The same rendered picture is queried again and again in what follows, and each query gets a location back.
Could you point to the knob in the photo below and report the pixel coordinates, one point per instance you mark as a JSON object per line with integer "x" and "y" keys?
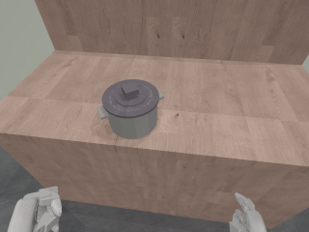
{"x": 130, "y": 90}

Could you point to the pot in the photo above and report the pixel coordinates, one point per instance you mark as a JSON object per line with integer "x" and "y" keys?
{"x": 131, "y": 128}

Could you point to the robot right hand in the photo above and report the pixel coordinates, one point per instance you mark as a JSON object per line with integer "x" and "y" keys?
{"x": 252, "y": 221}

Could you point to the lid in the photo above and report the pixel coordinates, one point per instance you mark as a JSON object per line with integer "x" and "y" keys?
{"x": 115, "y": 102}

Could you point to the robot left hand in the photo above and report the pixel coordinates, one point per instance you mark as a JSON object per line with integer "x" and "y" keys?
{"x": 43, "y": 207}

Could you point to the table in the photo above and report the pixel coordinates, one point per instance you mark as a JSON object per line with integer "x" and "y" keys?
{"x": 234, "y": 118}

